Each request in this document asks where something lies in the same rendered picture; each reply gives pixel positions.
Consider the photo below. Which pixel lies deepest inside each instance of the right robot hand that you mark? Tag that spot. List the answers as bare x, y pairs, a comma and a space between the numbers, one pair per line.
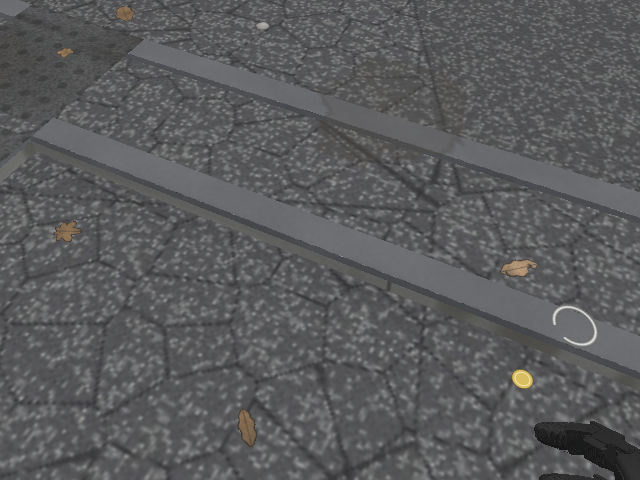
599, 444

